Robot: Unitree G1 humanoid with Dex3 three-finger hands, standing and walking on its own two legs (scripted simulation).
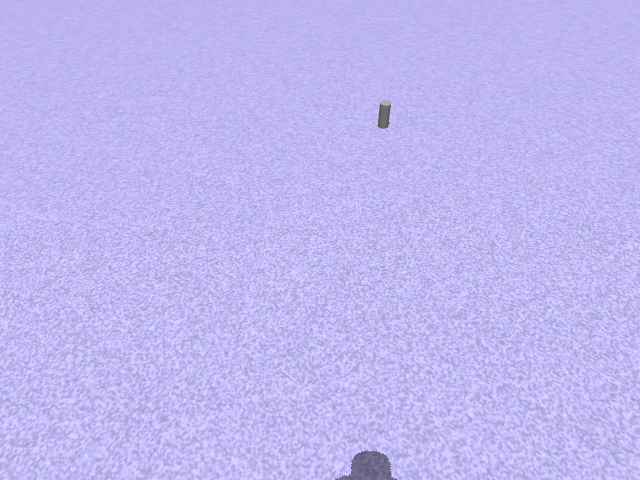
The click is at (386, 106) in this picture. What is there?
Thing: squat round
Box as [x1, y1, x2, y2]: [378, 100, 390, 128]
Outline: 386,100 380,102 378,126 382,128 386,127 388,123 390,102
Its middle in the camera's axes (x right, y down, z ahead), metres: +0.37 -0.71 +2.28
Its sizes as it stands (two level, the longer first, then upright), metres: 0.061 0.061 0.145
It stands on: the floor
